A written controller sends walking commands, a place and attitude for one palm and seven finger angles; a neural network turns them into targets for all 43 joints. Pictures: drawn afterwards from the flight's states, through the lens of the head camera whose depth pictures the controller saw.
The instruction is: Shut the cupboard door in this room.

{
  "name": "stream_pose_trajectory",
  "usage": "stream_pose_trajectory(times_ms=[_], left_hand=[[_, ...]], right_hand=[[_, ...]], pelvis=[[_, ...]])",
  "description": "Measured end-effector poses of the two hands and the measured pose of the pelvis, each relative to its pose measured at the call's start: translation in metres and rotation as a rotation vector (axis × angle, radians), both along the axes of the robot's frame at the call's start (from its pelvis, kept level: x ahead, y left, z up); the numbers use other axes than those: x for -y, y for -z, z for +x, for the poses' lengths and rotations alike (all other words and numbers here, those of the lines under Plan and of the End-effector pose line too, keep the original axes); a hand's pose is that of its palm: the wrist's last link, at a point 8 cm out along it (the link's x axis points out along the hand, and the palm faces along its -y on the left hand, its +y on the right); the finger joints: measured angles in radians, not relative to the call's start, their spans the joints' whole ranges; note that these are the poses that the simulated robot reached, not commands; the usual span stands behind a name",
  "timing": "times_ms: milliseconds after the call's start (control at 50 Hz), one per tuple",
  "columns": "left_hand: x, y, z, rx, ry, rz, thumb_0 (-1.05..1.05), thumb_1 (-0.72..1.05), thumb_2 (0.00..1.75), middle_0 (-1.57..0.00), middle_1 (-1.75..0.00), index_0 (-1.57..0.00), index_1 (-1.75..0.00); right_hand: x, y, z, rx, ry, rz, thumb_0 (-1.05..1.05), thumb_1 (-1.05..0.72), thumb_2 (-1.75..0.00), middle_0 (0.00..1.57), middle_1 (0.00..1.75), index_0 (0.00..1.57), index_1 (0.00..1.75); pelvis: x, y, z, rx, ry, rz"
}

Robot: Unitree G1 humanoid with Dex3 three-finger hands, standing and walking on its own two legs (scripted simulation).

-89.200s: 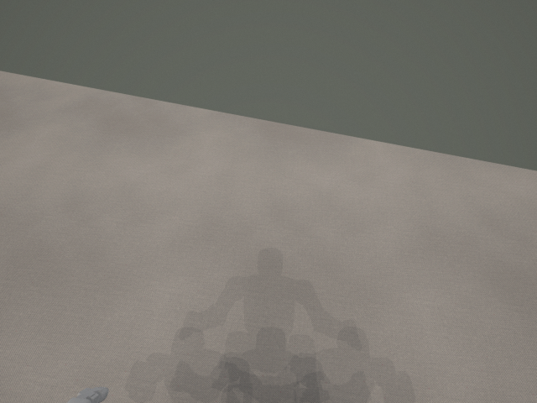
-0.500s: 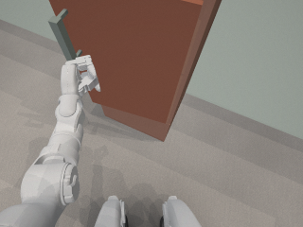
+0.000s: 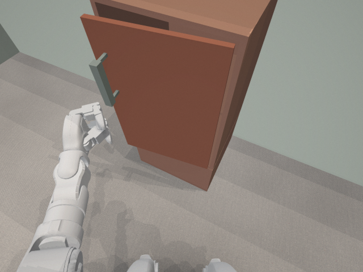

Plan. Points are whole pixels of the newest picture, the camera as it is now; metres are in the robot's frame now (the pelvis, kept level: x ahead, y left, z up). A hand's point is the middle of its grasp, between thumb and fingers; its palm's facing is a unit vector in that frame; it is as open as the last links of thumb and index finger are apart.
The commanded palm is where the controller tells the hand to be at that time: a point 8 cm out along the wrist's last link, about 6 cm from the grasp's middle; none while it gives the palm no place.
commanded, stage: draw the hand back to the body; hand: left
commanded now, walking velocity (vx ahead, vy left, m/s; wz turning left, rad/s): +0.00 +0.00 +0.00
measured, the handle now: (107, 80) +0.64 +0.21 +0.01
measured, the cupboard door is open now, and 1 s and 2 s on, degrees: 7 7 7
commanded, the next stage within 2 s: step back with the hand held close in 1.24 s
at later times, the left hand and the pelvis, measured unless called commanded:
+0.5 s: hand (31, 163) +0.29 +0.24 +0.15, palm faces +0.30 -0.91 -0.28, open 3.6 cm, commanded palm +0.24 +0.28 +0.17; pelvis +0.03 +0.01 +0.06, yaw +2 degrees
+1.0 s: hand out of the picture +0.20 +0.28 +0.23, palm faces +0.51 -0.75 -0.43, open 7.0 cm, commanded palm +0.16 +0.31 +0.24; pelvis +0.03 +0.01 +0.06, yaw +2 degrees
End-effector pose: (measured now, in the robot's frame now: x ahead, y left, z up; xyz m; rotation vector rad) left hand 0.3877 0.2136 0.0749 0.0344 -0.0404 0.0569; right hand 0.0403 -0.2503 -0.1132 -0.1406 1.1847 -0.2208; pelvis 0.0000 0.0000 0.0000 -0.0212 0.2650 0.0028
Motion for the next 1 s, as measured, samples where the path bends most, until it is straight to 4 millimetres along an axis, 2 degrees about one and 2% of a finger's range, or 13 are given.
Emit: stream_pose_trajectory(times_ms=[80, 180, 220, 360, 480, 580, 680, 900, 1000], left_hand=[[-0.009, -0.018, -0.020, 0.024, 0.016, 0.008, 0.01, 0.90, 0.90, -1.30, -1.50, -1.30, -1.50], [-0.018, -0.032, -0.048, 0.024, 0.035, 0.004, 0.01, 0.90, 0.90, -1.27, -1.47, -1.27, -1.47], [-0.021, -0.039, -0.061, 0.002, 0.012, 0.065, 0.01, 0.90, 0.90, -1.25, -1.44, -1.25, -1.44], [-0.039, -0.062, -0.102, -0.080, -0.132, 0.193, 0.01, 0.89, 0.90, -1.11, -1.29, -1.11, -1.28], [-0.063, -0.087, -0.130, -0.075, -0.252, 0.233, 0.01, 0.89, 0.90, -0.95, -1.12, -0.95, -1.12], [-0.075, -0.106, -0.151, -0.050, -0.309, 0.266, 0.01, 0.89, 0.90, -0.82, -0.97, -0.82, -0.97], [-0.083, -0.124, -0.172, -0.028, -0.350, 0.313, 0.01, 0.89, 0.90, -0.68, -0.83, -0.68, -0.82], [-0.099, -0.169, -0.219, 0.058, -0.450, 0.459, 0.01, 0.89, 0.90, -0.38, -0.50, -0.38, -0.49], [-0.100, -0.170, -0.229, 0.062, -0.482, 0.458, 0.01, 0.89, 0.90, -0.28, -0.39, -0.28, -0.38]], right_hand=[[0.005, -0.016, 0.028, 0.097, -0.024, -0.025, 0.00, -0.91, -0.89, 0.20, 0.30, 0.20, 0.30], [0.005, -0.037, 0.073, 0.248, -0.063, -0.039, 0.00, -0.91, -0.89, 0.20, 0.30, 0.20, 0.30], [0.002, -0.046, 0.091, 0.295, -0.068, -0.041, 0.01, -0.91, -0.89, 0.20, 0.30, 0.20, 0.30], [-0.023, -0.081, 0.150, 0.429, -0.113, -0.031, 0.01, -0.91, -0.89, 0.20, 0.30, 0.20, 0.30], [-0.046, -0.100, 0.180, 0.507, -0.187, 0.001, 0.01, -0.91, -0.89, 0.20, 0.30, 0.20, 0.30], [-0.059, -0.104, 0.190, 0.525, -0.233, 0.028, 0.00, -0.91, -0.89, 0.20, 0.30, 0.20, 0.30], [-0.062, -0.100, 0.188, 0.511, -0.249, 0.042, 0.01, -0.91, -0.89, 0.20, 0.30, 0.20, 0.30], [-0.048, -0.090, 0.175, 0.481, -0.225, 0.034, 0.01, -0.91, -0.89, 0.20, 0.30, 0.20, 0.30], [-0.041, -0.089, 0.172, 0.485, -0.223, 0.022, 0.01, -0.91, -0.89, 0.20, 0.30, 0.20, 0.30]], pelvis=[[0.000, -0.009, 0.003, 0.042, -0.009, -0.002], [-0.002, -0.018, 0.006, 0.090, -0.014, 0.001], [-0.003, -0.023, 0.008, 0.115, -0.011, 0.007], [-0.006, -0.043, 0.016, 0.201, -0.016, 0.017], [-0.008, -0.054, 0.024, 0.256, -0.026, 0.019], [-0.010, -0.059, 0.030, 0.281, -0.028, 0.022], [-0.010, -0.061, 0.035, 0.294, -0.028, 0.024], [-0.007, -0.062, 0.037, 0.307, -0.027, 0.025], [-0.005, -0.062, 0.033, 0.314, -0.032, 0.026]])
